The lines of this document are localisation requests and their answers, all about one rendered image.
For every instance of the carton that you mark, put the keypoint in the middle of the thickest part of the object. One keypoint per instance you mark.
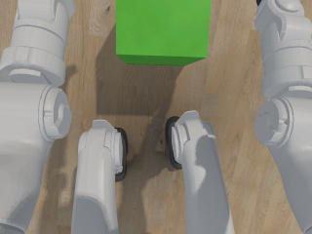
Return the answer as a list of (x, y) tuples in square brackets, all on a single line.
[(162, 32)]

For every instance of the right robot foot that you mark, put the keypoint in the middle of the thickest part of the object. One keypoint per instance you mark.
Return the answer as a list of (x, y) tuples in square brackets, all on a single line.
[(169, 124)]

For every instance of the left robot foot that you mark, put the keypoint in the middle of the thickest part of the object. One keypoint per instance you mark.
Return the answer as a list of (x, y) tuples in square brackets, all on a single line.
[(124, 138)]

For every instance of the robot right forearm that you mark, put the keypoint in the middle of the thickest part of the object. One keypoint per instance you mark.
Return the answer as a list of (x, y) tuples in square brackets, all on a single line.
[(286, 49)]

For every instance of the left robot upper arm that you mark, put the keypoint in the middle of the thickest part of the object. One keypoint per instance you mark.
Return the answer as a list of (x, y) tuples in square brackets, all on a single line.
[(32, 117)]

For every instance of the robot left forearm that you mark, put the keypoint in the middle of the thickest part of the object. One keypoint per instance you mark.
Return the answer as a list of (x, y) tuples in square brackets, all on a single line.
[(38, 43)]

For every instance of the right robot upper arm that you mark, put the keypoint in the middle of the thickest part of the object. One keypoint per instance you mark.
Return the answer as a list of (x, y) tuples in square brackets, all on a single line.
[(284, 125)]

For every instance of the robot foot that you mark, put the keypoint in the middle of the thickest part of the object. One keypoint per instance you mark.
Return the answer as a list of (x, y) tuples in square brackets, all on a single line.
[(124, 138), (169, 124)]

